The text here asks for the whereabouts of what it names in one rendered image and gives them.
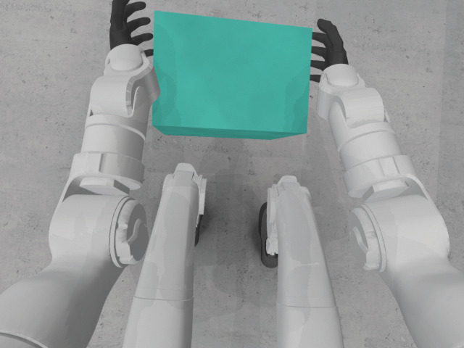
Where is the left robot upper arm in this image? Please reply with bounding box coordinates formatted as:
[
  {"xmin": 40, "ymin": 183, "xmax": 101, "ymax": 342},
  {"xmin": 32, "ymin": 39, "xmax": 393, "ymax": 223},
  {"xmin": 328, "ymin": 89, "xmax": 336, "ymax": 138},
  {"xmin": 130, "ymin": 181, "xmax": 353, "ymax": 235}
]
[{"xmin": 0, "ymin": 194, "xmax": 149, "ymax": 348}]

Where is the carton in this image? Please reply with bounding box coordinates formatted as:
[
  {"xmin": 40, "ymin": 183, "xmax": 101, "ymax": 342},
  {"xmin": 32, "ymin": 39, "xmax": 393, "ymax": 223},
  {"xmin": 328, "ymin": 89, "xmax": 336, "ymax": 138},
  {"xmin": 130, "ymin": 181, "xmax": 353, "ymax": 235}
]
[{"xmin": 152, "ymin": 11, "xmax": 312, "ymax": 140}]

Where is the robot right shin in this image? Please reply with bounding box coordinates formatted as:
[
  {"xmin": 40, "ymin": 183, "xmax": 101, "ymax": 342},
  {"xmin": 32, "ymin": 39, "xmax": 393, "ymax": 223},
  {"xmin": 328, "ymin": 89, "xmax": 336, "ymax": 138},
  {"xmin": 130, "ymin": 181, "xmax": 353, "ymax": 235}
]
[{"xmin": 266, "ymin": 175, "xmax": 312, "ymax": 254}]

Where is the robot left thigh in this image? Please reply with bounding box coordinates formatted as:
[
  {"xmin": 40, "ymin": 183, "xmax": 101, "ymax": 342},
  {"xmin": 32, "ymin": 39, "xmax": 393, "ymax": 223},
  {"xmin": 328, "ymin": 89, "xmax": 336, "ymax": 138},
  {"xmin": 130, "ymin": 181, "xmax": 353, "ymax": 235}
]
[{"xmin": 123, "ymin": 170, "xmax": 207, "ymax": 348}]

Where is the robot right forearm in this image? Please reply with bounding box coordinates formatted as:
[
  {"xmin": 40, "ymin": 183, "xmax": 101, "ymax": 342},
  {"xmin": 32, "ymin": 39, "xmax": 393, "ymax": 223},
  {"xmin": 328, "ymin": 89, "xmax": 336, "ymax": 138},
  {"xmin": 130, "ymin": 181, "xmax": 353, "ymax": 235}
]
[{"xmin": 316, "ymin": 64, "xmax": 450, "ymax": 255}]

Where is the robot left forearm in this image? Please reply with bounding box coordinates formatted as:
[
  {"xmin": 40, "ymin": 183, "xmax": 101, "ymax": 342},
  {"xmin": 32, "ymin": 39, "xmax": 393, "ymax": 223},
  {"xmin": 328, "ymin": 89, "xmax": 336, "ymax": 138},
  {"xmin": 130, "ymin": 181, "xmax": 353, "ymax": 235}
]
[{"xmin": 49, "ymin": 44, "xmax": 160, "ymax": 251}]

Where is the right robot upper arm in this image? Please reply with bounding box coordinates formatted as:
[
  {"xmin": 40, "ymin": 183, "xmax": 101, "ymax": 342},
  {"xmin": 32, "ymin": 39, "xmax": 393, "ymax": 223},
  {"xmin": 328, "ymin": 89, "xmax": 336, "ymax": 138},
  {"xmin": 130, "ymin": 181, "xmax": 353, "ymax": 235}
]
[{"xmin": 349, "ymin": 194, "xmax": 464, "ymax": 348}]

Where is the robot right hand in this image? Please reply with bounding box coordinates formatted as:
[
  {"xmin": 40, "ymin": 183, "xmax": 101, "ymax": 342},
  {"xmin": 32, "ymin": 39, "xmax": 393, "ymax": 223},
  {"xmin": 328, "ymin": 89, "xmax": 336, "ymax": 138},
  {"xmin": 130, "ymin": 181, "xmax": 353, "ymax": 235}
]
[{"xmin": 310, "ymin": 19, "xmax": 349, "ymax": 83}]

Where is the robot left hand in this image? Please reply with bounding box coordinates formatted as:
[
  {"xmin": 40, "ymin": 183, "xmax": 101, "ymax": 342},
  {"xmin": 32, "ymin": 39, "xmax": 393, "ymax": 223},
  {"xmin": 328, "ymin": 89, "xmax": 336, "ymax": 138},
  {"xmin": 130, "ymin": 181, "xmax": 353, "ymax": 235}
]
[{"xmin": 109, "ymin": 0, "xmax": 154, "ymax": 57}]

